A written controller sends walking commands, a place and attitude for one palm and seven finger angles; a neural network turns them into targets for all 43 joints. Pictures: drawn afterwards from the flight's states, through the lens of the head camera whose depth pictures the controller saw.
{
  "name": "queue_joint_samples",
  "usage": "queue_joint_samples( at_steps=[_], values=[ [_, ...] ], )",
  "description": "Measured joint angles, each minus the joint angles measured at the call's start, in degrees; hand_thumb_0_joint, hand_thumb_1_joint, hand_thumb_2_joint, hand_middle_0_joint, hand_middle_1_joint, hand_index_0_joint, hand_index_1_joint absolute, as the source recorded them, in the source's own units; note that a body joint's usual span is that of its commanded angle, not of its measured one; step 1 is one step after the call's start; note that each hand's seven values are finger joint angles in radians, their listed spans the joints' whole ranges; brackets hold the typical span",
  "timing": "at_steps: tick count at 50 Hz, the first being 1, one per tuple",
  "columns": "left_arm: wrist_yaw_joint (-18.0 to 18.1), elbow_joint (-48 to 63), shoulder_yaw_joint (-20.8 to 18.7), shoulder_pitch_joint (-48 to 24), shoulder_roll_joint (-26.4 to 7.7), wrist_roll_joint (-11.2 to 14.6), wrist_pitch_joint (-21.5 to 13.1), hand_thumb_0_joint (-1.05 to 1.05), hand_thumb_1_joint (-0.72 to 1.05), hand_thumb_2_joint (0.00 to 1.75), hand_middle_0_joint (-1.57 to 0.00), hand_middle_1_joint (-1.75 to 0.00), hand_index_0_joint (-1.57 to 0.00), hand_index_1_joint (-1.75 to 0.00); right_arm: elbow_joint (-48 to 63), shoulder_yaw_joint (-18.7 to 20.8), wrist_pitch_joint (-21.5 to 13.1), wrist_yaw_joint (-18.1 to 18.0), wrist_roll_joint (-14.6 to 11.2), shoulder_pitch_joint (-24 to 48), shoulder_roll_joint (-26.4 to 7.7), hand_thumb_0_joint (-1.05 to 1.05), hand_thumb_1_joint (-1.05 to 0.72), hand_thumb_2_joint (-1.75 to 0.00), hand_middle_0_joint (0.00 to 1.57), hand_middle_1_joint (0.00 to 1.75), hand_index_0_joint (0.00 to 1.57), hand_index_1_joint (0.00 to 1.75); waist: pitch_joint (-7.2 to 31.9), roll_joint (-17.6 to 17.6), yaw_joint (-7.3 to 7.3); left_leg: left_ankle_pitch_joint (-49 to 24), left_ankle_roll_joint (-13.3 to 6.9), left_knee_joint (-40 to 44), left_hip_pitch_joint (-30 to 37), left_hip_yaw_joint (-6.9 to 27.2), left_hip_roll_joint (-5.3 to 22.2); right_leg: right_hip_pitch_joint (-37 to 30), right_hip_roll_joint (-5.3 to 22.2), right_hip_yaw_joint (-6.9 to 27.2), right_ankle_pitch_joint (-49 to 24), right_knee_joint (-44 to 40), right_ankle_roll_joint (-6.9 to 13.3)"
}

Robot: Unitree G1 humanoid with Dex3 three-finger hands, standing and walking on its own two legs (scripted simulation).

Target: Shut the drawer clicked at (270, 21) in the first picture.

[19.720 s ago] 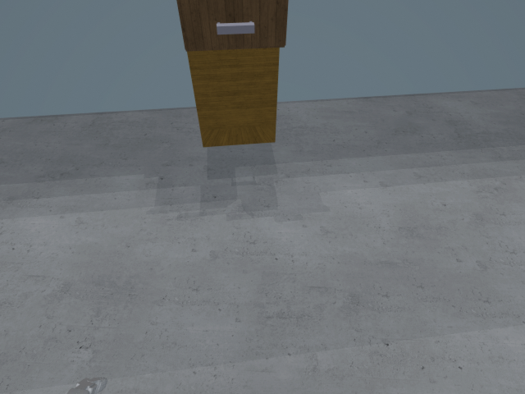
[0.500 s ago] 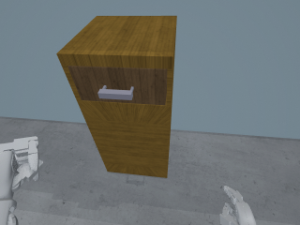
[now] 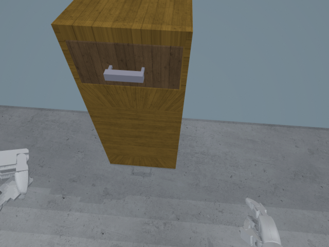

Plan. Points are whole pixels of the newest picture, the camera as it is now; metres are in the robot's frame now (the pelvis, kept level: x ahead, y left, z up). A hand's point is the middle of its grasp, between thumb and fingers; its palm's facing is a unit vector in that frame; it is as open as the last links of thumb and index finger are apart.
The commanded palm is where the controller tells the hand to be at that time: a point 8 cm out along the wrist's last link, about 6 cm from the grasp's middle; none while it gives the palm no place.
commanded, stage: step back with the hand held close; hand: left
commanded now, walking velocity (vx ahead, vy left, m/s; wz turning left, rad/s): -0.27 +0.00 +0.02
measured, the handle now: (125, 72) +0.66 +0.18 +0.03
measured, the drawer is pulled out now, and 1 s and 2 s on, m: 0.00 0.00 0.00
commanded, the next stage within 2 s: stop stepping back and stand still in 0.80 s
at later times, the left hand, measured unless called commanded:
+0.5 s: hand out of the picture +0.12 +0.24 +0.17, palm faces +0.40 -0.81 -0.44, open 3.2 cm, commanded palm +0.05 +0.29 +0.18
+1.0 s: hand out of the picture +0.05 +0.21 +0.18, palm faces +0.23 -0.86 -0.45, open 3.2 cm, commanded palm -0.02 +0.27 +0.18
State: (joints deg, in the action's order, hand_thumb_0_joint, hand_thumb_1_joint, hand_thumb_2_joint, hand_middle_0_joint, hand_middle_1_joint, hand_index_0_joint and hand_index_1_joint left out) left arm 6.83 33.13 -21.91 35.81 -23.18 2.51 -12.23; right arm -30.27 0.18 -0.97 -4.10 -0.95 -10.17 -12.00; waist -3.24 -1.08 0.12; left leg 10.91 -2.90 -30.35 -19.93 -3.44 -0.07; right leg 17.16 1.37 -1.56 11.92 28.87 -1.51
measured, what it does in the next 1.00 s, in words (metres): walks backwards: right foot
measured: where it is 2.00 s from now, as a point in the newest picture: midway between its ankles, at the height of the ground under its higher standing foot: outside the picture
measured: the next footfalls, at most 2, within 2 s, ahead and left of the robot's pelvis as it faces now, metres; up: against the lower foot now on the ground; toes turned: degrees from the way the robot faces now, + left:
right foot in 0.82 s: -0.17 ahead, -0.11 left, +0.00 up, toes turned -1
left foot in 1.22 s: -0.14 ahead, +0.11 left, +0.00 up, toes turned +1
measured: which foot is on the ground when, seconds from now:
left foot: down 0.00-1.00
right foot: down 0.00-0.54, up 0.56-0.80, down 0.82-1.00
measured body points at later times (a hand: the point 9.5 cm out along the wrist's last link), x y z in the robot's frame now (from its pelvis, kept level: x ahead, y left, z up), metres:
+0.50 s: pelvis -0.07 +0.00 -0.01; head -0.04 +0.01 +0.44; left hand +0.09 +0.28 +0.19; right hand +0.12 -0.24 -0.09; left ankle +0.03 +0.09 -0.73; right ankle +0.03 -0.13 -0.73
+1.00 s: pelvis -0.16 +0.00 -0.01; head -0.14 +0.02 +0.44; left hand +0.04 +0.26 +0.20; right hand +0.00 -0.24 -0.08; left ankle +0.00 +0.08 -0.73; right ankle -0.22 -0.13 -0.73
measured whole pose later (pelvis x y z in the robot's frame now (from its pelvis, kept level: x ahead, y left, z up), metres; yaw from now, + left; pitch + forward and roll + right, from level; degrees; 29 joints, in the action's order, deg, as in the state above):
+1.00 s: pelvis -0.16 +0.00 -0.01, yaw -2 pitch +1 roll -3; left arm 5.2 34.4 -22.8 32.4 -26.7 4.4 -16.1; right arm -35.4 -0.4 -6.0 -3.4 0.7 -10.1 -9.3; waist -1.2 0.8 -2.4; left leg -1.6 -2.7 -24.6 -27.3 -1.5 0.9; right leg 13.0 -2.8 1.4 29.6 36.3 0.1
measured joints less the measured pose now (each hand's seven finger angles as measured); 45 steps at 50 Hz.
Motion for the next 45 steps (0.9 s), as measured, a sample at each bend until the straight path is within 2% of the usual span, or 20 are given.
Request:
queue_joint_samples(
  at_steps=[8, 14, 16, 20, 24, 27, 28, 30, 32, 33, 34, 36, 38, 40, 41, 42, 44, 45],
  values=[
    [0.6, 0.7, 0.8, 0.2, 1.4, -0.8, -2.0, 0.01, 0.88, 0.9, -1.41, -1.6, -1.41, -1.6, -0.9, -0.3, -2.0, -0.1, 0.5, -1.0, -0.1, 0.01, -0.9, -0.9, 0.2, 0.3, 0.21, 0.3, 0.5, -0.6, 0.11, -0.9, 0.0, -2.3, -3.1, 1.3, 0.7, 1.5, -1.0, -1.0, -1.7, -0.3, 0.1],
    [0.8, 0.6, -0.8, -1.2, 0.0, -1.5, -3.4, 0.01, 0.88, 0.9, -1.41, -1.6, -1.41, -1.6, -1.2, 0.0, -3.4, -0.5, 0.6, -2.2, -0.1, 0.01, -0.9, -0.9, 0.2, 0.3, 0.21, 0.3, 0.1, 0.1, -0.94, -2.2, -0.2, -2.7, -4.4, 2.7, -0.3, 2.8, -3.0, 2.4, -1.6, 1.9, 0.2],
    [0.6, 0.2, -1.6, -1.6, -0.3, -1.9, -3.9, 0.01, 0.88, 0.9, -1.41, -1.6, -1.41, -1.6, -1.4, 0.2, -3.7, -0.4, 0.6, -2.1, -0.2, 0.01, -0.9, -0.9, 0.2, 0.3, 0.21, 0.3, -0.3, 0.0, -0.87, -2.0, -0.4, -3.8, -5.1, 2.7, -0.3, 3.6, -3.2, 2.6, -1.2, 3.4, 0.5],
    [0.3, 0.3, -2.1, -1.4, 0.6, -1.8, -4.4, 0.01, 0.88, 0.9, -1.41, -1.6, -1.41, -1.6, -2.2, 0.8, -3.9, 0.2, 0.7, -1.2, -0.4, 0.01, -0.9, -0.9, 0.2, 0.3, 0.21, 0.3, -0.3, -0.2, -0.07, 2.9, 0.0, -7.0, -7.2, 2.4, 0.1, 5.1, -3.5, 2.8, -1.3, 4.7, 0.7],
    [0.9, 1.8, 0.2, -1.9, 1.7, -1.2, -4.3, 0.01, 0.88, 0.9, -1.41, -1.6, -1.41, -1.6, -3.7, 1.3, -2.9, 0.8, 0.9, -0.4, -0.6, 0.01, -0.9, -0.9, 0.2, 0.3, 0.21, 0.3, 0.1, 0.6, -0.08, 8.2, 1.9, -9.8, -7.9, 3.1, -1.0, 6.1, -3.0, 3.1, -2.5, 4.2, 0.7],
    [1.3, 2.5, 0.7, -2.8, 1.1, -1.1, -4.4, 0.01, 0.88, 0.9, -1.41, -1.6, -1.41, -1.6, -4.0, 1.5, -2.0, 0.5, 0.9, -0.1, -0.5, 0.01, -0.9, -0.9, 0.2, 0.3, 0.21, 0.3, 0.0, 1.5, -0.91, 3.1, 0.9, -7.4, -7.7, 2.9, -1.4, 7.1, -2.4, 3.0, -2.5, 4.4, 0.2],
    [1.3, 2.5, 0.4, -2.9, 0.8, -1.3, -4.7, 0.01, 0.88, 0.9, -1.41, -1.6, -1.41, -1.6, -3.8, 1.4, -2.1, 0.3, 0.9, 0.0, -0.4, 0.01, -0.9, -0.9, 0.2, 0.3, 0.21, 0.3, -0.1, 1.3, -1.1, 1.0, -0.1, -6.7, -7.9, 2.7, -0.9, 7.9, -2.9, 3.2, 0.4, 5.8, 0.2],
    [1.2, 2.0, -0.9, -3.4, -0.3, -1.8, -4.7, 0.01, 0.88, 0.9, -1.41, -1.6, -1.41, -1.6, -3.4, 1.6, -3.0, 0.0, 1.2, -0.3, 0.0, 0.01, -0.9, -0.9, 0.2, 0.3, 0.21, 0.3, -0.3, -0.2, -1.85, -4.1, -1.4, -5.1, -8.4, 3.4, 0.5, 10.0, -5.5, 3.9, 6.3, 16.2, 0.1],
    [1.2, 1.7, -2.3, -3.5, -1.7, -1.5, -4.9, 0.01, 0.88, 0.9, -1.41, -1.6, -1.41, -1.6, -3.9, 1.8, -4.1, 0.4, 1.4, -0.7, 1.2, 0.01, -0.91, -0.9, 0.2, 0.3, 0.2, 0.3, 0.2, -0.7, -1.85, -5.9, -1.2, -3.3, -8.6, 4.1, 1.3, 10.2, -7.5, 4.3, 10.5, 26.3, 0.4],
    [1.3, 1.8, -2.9, -3.1, -2.1, -1.2, -4.9, 0.01, 0.88, 0.9, -1.41, -1.6, -1.41, -1.6, -4.2, 1.8, -4.5, 0.8, 1.5, -1.0, 1.7, 0.01, -0.91, -0.9, 0.2, 0.3, 0.2, 0.3, 0.7, -0.8, -1.55, -6.4, -1.0, -2.1, -8.7, 4.2, 1.8, 9.1, -7.7, 3.9, 12.3, 28.2, 0.6],
    [1.4, 2.0, -3.3, -2.6, -2.2, -0.7, -4.9, 0.01, 0.88, 0.9, -1.41, -1.6, -1.41, -1.6, -4.6, 1.6, -4.9, 1.2, 1.6, -1.3, 2.1, 0.01, -0.91, -0.9, 0.2, 0.3, 0.2, 0.3, 1.4, -0.9, -1.17, -7.1, -0.7, -0.6, -8.7, 4.1, 2.3, 7.3, -7.6, 3.2, 13.9, 27.9, 0.8],
    [1.7, 2.7, -3.3, -1.4, -1.8, 0.2, -5.0, 0.01, 0.88, 0.9, -1.41, -1.6, -1.41, -1.6, -5.1, 1.0, -5.8, 1.8, 1.7, -1.7, 2.7, 0.01, -0.9, -0.9, 0.2, 0.3, 0.2, 0.3, 2.9, -0.9, -0.3, -9.3, -0.1, 2.6, -8.8, 3.6, 3.1, 2.4, -6.7, 1.7, 16.9, 22.3, 1.4],
    [1.4, 3.1, -2.6, -0.7, -1.1, 0.8, -5.3, 0.01, 0.88, 0.9, -1.41, -1.6, -1.41, -1.6, -5.5, 0.4, -6.6, 2.2, 2.0, -1.7, 3.2, 0.01, -0.9, -0.9, 0.2, 0.3, 0.21, 0.3, 4.2, -0.6, 0.6, -11.6, 0.5, 5.7, -9.1, 2.7, 3.6, -3.4, -5.7, 0.6, 18.0, 11.8, 2.2],
    [1.1, 3.7, -2.5, -0.5, -1.5, 1.1, -5.8, 0.01, 0.89, 0.9, -1.41, -1.6, -1.41, -1.6, -5.3, -0.5, -6.7, 2.4, 2.5, -1.0, 3.8, 0.01, -0.9, -0.9, 0.2, 0.3, 0.21, 0.3, 4.7, 1.3, 1.71, -12.8, 1.4, 6.7, -10.2, 0.6, 3.3, -8.7, -3.7, 1.1, 14.5, -0.9, 3.5],
    [0.8, 3.8, -2.3, -1.0, -1.5, 1.0, -6.3, 0.01, 0.89, 0.9, -1.41, -1.6, -1.41, -1.6, -5.4, -0.8, -6.6, 2.4, 2.5, 0.0, 3.8, 0.01, -0.9, -0.9, 0.2, 0.31, 0.21, 0.3, 4.3, 2.0, 2.48, -11.7, 2.2, 5.1, -11.5, -0.3, 3.4, -9.0, -2.8, 2.1, 9.6, -4.0, 3.4],
    [0.5, 3.2, -1.2, -2.1, -0.8, 0.7, -6.5, 0.01, 0.89, 0.9, -1.41, -1.6, -1.41, -1.6, -6.1, -1.0, -6.3, 2.1, 2.7, 1.1, 3.3, 0.01, -0.9, -0.9, 0.2, 0.31, 0.21, 0.3, 3.3, 0.9, 2.68, -8.8, 2.9, 2.8, -12.0, 0.2, 3.9, -8.6, -3.4, 2.4, 7.7, -3.5, 2.3],
    [-0.2, 2.4, 0.9, -3.6, -0.4, 0.4, -6.2, 0.01, 0.88, 0.9, -1.41, -1.6, -1.41, -1.6, -7.5, -1.1, -5.9, 1.5, 2.3, 1.4, 2.8, 0.01, -0.9, -0.9, 0.2, 0.31, 0.21, 0.3, 2.6, 0.3, 1.86, -3.7, 3.9, -0.8, -11.3, 1.5, 3.0, -8.6, -3.6, 2.7, 8.2, -1.8, 0.6],
    [-0.5, 2.5, 1.3, -3.7, -0.5, 0.4, -5.8, 0.01, 0.88, 0.9, -1.41, -1.6, -1.41, -1.6, -7.6, -1.2, -5.6, 1.2, 2.1, 0.9, 2.6, 0.01, -0.9, -0.9, 0.2, 0.31, 0.21, 0.3, 2.9, 0.4, 1.26, -5.5, 3.9, -0.8, -9.9, 1.7, 2.4, -8.5, -3.4, 2.9, 9.0, -0.7, 0.1]
  ],
)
